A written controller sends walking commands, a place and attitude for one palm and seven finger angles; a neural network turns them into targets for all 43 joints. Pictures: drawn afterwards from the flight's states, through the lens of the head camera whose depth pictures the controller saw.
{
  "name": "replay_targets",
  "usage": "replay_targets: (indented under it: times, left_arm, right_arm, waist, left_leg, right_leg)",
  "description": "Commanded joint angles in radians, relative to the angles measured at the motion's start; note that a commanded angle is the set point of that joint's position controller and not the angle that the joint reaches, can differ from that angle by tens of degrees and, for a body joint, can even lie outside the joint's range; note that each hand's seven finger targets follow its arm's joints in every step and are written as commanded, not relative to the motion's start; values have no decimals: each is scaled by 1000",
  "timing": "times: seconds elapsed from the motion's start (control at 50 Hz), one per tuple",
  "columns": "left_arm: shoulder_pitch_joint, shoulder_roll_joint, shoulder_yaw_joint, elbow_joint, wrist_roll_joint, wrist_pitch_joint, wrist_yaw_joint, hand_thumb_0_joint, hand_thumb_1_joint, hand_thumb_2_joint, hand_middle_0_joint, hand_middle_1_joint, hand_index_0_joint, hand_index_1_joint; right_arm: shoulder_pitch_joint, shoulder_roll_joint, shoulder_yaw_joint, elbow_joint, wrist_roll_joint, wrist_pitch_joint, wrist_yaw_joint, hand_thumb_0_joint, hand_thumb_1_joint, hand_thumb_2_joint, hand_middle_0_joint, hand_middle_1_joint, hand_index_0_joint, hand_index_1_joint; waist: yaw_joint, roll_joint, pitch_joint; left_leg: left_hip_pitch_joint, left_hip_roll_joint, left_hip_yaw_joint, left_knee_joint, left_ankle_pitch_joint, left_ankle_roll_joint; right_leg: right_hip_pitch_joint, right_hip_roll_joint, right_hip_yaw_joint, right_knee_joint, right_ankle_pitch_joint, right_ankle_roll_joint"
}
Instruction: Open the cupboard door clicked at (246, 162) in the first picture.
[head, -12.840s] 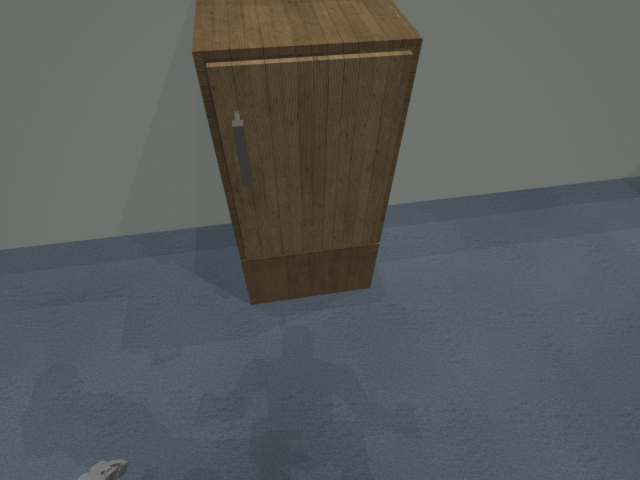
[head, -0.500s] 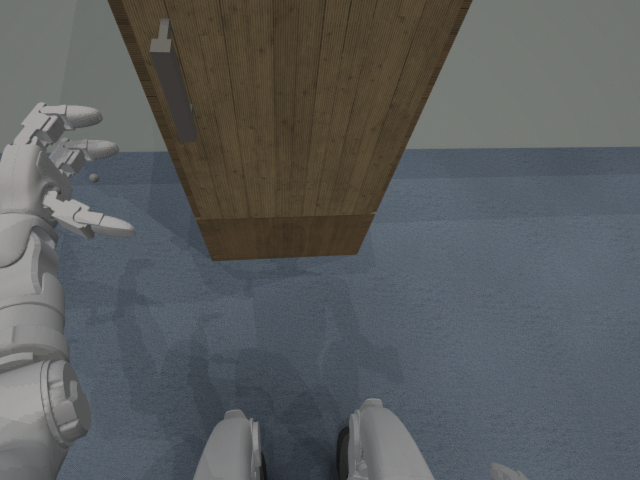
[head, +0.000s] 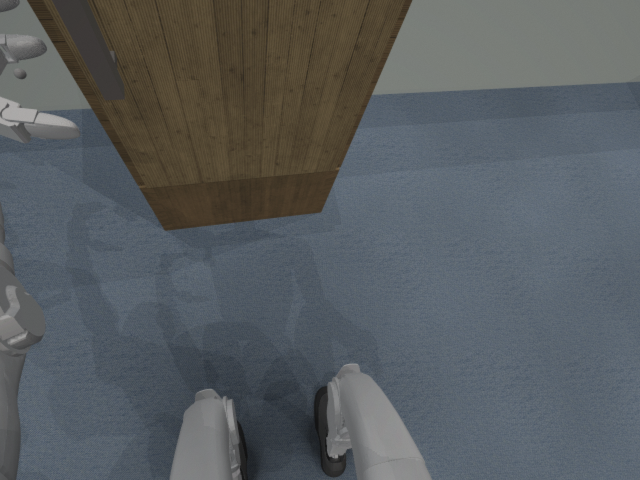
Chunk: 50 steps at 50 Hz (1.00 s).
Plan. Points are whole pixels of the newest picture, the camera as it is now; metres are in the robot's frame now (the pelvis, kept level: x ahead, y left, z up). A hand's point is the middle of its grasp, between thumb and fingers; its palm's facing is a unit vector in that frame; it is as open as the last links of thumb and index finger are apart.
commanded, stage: move the hooked fingers beside the handle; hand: left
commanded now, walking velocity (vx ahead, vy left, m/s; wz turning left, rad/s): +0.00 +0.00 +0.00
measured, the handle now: (89, 26) +0.61 +0.19 +0.07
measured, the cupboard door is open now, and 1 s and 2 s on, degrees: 0 0 0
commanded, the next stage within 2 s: slide the fingers in behind the handle in 0.90 s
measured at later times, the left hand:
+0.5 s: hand (25, 60) +0.57 +0.25 +0.06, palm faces +0.07 -1.00 -0.01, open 13.9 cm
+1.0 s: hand (22, 68) +0.55 +0.25 +0.06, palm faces +0.07 -1.00 -0.02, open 14.0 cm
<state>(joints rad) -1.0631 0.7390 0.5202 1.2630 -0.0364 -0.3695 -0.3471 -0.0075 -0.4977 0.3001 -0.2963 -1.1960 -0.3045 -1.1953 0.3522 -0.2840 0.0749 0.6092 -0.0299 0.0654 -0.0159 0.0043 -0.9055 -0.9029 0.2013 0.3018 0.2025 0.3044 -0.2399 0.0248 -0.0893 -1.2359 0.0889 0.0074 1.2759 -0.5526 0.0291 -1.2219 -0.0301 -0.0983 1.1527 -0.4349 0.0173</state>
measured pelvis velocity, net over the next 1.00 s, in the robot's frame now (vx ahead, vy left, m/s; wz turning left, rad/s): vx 0.01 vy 0.00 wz -0.01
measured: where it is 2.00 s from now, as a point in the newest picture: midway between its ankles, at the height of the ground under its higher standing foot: (284, 463)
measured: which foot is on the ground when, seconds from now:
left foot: down 0.00-1.00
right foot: down 0.00-1.00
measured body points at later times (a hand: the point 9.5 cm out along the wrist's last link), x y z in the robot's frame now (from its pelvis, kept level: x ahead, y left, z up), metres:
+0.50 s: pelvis +0.01 +0.00 +0.01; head +0.21 +0.04 +0.41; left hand +0.56 +0.30 +0.06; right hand -0.02 -0.25 -0.09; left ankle +0.01 +0.10 -0.62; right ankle +0.05 -0.14 -0.62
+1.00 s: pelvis +0.01 +0.00 +0.00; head +0.20 +0.04 +0.41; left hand +0.54 +0.30 +0.07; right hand +0.01 -0.27 -0.09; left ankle +0.01 +0.10 -0.62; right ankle +0.05 -0.14 -0.62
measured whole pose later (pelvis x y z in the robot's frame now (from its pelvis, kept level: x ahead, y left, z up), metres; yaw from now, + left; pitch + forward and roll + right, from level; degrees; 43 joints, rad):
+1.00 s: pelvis +0.01 +0.00 +0.00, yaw +0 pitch +29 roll -6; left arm -1.04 0.72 0.52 1.24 -0.03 -0.38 -0.32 -0.01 -0.50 0.30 -0.30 -1.20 -0.30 -1.20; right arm 0.35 -0.27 0.08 0.59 -0.03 0.11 0.01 0.00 -0.91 -0.90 0.20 0.30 0.20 0.30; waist -0.23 0.03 -0.09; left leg -1.21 0.10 0.00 1.26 -0.56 0.02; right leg -1.20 -0.02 -0.10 1.13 -0.43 0.02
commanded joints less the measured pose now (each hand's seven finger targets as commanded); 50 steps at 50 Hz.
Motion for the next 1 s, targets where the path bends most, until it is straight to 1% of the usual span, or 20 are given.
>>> replay_targets:
  times: [0.0,0.08,0.1,0.12,0.16,0.18,0.24,0.3,0.34,0.38,0.4,0.48,0.56,0.62,0.66,0.72,0.76,0.8,0.88,0.98]
  left_arm:
    - [-454,329,34,-219,11,-56,13,0,-500,300,-300,-1200,-300,-1200]
    - [-500,340,27,-173,23,-29,19,0,-500,300,-300,-1200,-300,-1200]
    - [-480,356,38,-145,29,-17,20,0,-500,300,-300,-1200,-300,-1200]
    - [-477,392,53,-158,36,-14,21,0,-500,300,-300,-1200,-300,-1200]
    - [-459,392,60,-220,39,-22,16,0,-500,300,-300,-1200,-300,-1200]
    - [-433,375,53,-221,41,-21,11,0,-500,300,-300,-1200,-300,-1200]
    - [-428,345,46,-214,16,-8,0,0,-500,300,-300,-1200,-300,-1200]
    - [-441,347,57,-296,2,-21,-1,0,-500,300,-300,-1200,-300,-1200]
    - [-453,306,37,-324,-3,-33,5,0,-500,300,-300,-1200,-300,-1200]
    - [-412,299,48,-321,-8,-35,10,0,-500,300,-300,-1200,-300,-1200]
    - [-392,296,49,-296,-8,-30,14,0,-500,300,-300,-1200,-300,-1200]
    - [-371,267,25,-284,1,-29,27,0,-500,300,-300,-1200,-300,-1200]
    - [-370,215,-1,-315,-10,-54,35,0,-500,300,-300,-1200,-300,-1200]
    - [-331,221,13,-268,-16,-58,40,0,-500,300,-300,-1200,-300,-1200]
    - [-333,207,2,-274,-12,-65,40,0,-500,300,-300,-1200,-300,-1200]
    - [-335,239,18,-265,-10,-73,43,0,-500,300,-300,-1200,-300,-1200]
    - [-360,222,5,-256,-14,-81,41,0,-500,300,-300,-1200,-300,-1200]
    - [-376,265,31,-260,-15,-90,39,0,-500,300,-300,-1200,-300,-1200]
    - [-389,245,9,-268,-11,-95,27,0,-500,300,-300,-1200,-300,-1200]
    - [-416,262,5,-214,-13,-67,12,0,-500,300,-300,-1200,-300,-1200]
  right_arm:
    - [239,-204,-70,-31,-11,5,-11,0,-900,-900,200,300,200,300]
    - [258,-206,-62,-29,-12,18,-5,0,-900,-900,200,300,200,300]
    - [262,-206,-58,-35,-11,20,-5,0,-900,-900,200,300,200,300]
    - [265,-209,-54,-42,-13,24,-6,0,-900,-900,200,300,200,300]
    - [274,-206,-59,-52,-16,29,0,0,-900,-900,200,300,200,300]
    - [277,-202,-64,-52,-15,33,3,0,-900,-900,200,300,200,300]
    - [279,-202,-63,-49,-12,39,5,0,-900,-900,200,300,200,300]
    - [284,-201,-72,-40,-13,39,8,0,-900,-900,200,300,200,300]
    - [283,-195,-77,-30,-14,35,15,0,-900,-900,200,300,200,300]
    - [284,-194,-81,-27,-14,36,18,0,-900,-900,200,300,200,300]
    - [282,-194,-80,-24,-12,37,18,0,-900,-900,200,300,200,300]
    - [271,-189,-79,-32,-11,39,20,0,-900,-900,200,300,200,300]
    - [265,-187,-85,-30,-11,40,21,0,-900,-900,200,300,200,300]
    - [253,-186,-83,-35,-8,41,21,0,-900,-900,200,300,200,300]
    - [249,-184,-84,-39,-8,41,21,0,-900,-900,200,300,200,300]
    - [235,-186,-81,-46,-5,43,16,0,-900,-900,200,300,200,300]
    - [232,-186,-80,-41,-6,41,15,0,-900,-900,200,300,200,300]
    - [228,-189,-78,-44,-6,38,11,0,-900,-900,200,300,200,300]
    - [229,-188,-80,-34,-6,37,11,0,-900,-900,200,300,200,300]
    - [229,-196,-72,-30,-2,36,2,0,-900,-900,200,300,200,300]
  waist:
    - [-6,278,-622]
    - [-35,259,-589]
    - [-36,225,-573]
    - [-27,232,-582]
    - [-12,278,-654]
    - [-7,284,-666]
    - [-20,250,-614]
    - [-8,297,-663]
    - [-13,319,-668]
    - [0,317,-667]
    - [-5,273,-630]
    - [0,274,-584]
    - [-2,282,-593]
    - [2,224,-557]
    - [5,233,-566]
    - [9,215,-542]
    - [-6,202,-540]
    - [0,202,-559]
    - [-5,253,-593]
    - [-22,220,-546]
  left_leg:
    - [491,-31,-107,-132,533,-10]
    - [453,-27,-107,-121,516,-3]
    - [411,-29,-101,-120,488,3]
    - [396,-30,-102,-124,488,4]
    - [460,-26,-104,-122,559,-2]
    - [478,-26,-102,-122,572,-4]
    - [460,-23,-106,-130,548,0]
    - [529,-20,-110,-137,589,-6]
    - [577,-18,-118,-137,617,-10]
    - [591,-19,-117,-144,632,-15]
    - [565,-19,-113,-148,617,-11]
    - [549,-23,-105,-163,588,-10]
    - [606,-19,-111,-167,639,-17]
    - [538,-28,-97,-173,586,-11]
    - [537,-30,-92,-171,587,-10]
    - [493,-34,-84,-175,533,-8]
    - [485,-33,-86,-166,517,-4]
    - [458,-38,-81,-160,497,-2]
    - [522,-33,-93,-150,544,-8]
    - [452,-34,-92,-145,481,-1]
  right_leg:
    - [213,60,32,-83,251,-32]
    - [197,65,29,-86,251,-29]
    - [217,68,31,-89,247,-26]
    - [238,66,30,-83,252,-28]
    - [245,66,30,-75,296,-31]
    - [242,67,29,-77,300,-29]
    - [238,71,25,-86,292,-29]
    - [237,73,25,-97,300,-29]
    - [207,76,22,-98,297,-34]
    - [219,77,20,-107,298,-33]
    - [234,77,20,-113,303,-31]
    - [237,77,20,-123,288,-32]
    - [217,77,18,-127,294,-34]
    - [268,77,24,-131,304,-32]
    - [273,75,27,-126,312,-33]
    - [293,73,32,-129,294,-31]
    - [277,74,34,-126,288,-31]
    - [307,72,41,-122,290,-30]
    - [254,71,35,-112,287,-32]
    - [244,69,36,-112,259,-29]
